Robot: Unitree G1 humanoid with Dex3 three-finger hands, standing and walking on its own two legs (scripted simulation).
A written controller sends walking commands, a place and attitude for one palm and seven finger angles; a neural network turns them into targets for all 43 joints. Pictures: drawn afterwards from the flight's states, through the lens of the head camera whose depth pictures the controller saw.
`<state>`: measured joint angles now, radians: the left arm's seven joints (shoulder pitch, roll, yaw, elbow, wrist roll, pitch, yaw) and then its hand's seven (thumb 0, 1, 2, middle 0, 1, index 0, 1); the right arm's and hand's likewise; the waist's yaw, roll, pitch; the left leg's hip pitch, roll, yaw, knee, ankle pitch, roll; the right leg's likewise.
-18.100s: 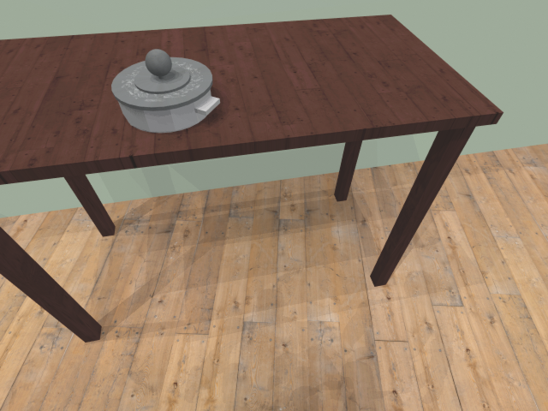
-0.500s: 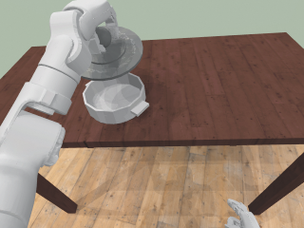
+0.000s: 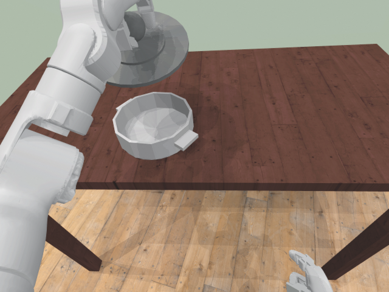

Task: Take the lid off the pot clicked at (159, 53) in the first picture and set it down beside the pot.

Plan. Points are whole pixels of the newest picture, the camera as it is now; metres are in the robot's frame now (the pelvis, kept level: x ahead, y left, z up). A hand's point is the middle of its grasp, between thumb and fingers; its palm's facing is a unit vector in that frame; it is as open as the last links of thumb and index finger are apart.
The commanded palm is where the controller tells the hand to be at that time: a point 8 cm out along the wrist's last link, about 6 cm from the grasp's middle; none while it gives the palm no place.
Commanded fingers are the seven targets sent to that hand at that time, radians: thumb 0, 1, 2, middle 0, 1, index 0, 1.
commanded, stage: lift the lid straight up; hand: left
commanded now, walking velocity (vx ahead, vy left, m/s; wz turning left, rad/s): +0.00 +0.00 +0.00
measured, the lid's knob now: (131, 27) +0.48 +0.11 +0.32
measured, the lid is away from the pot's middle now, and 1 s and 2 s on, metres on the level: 0.02 0.11 0.23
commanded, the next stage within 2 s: move the lid sideways beside the pot in 0.04 s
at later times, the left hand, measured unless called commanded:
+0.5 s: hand (104, 33) +0.45 +0.15 +0.32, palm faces -0.02 -0.07 -1.00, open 7.6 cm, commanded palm +0.42 +0.18 +0.39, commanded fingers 0.00 0.59 1.10 -0.87 -0.93 -0.89 -0.93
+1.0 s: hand (65, 37) +0.44 +0.22 +0.32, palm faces -0.05 -0.05 -1.00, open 7.6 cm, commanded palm +0.41 +0.23 +0.39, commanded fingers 0.00 0.59 1.10 -0.87 -0.93 -0.89 -0.93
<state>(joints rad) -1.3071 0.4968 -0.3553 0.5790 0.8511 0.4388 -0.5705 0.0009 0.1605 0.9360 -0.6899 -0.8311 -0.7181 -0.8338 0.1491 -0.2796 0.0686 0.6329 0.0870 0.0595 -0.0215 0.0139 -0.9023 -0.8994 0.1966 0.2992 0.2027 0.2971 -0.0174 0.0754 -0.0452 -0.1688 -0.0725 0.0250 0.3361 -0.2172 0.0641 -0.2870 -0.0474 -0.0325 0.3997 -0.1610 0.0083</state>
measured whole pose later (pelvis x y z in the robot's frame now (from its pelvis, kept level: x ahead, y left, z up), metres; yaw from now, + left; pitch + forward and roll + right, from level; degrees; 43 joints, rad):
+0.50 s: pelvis +0.01 +0.00 +0.00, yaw -1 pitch +3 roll +0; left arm -1.23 0.59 -0.27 0.53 0.88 0.42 -0.60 0.00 0.16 0.93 -0.69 -0.83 -0.72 -0.84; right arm 0.18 -0.30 0.06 0.62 0.09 0.09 -0.02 0.01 -0.90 -0.90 0.20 0.30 0.20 0.30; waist -0.03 0.08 -0.04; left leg -0.17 -0.06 0.04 0.34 -0.23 0.06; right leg -0.29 -0.04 -0.02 0.39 -0.16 0.01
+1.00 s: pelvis +0.00 +0.00 +0.00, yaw +0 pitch +3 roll +0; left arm -1.25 0.70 -0.25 0.63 0.91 0.37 -0.62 0.00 0.16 0.93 -0.69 -0.83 -0.72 -0.83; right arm 0.18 -0.29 0.07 0.63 0.10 0.10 -0.03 0.01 -0.90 -0.90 0.20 0.30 0.20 0.30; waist -0.03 0.06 -0.03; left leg -0.20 -0.07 0.02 0.36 -0.23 0.07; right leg -0.30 -0.04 -0.04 0.39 -0.15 0.01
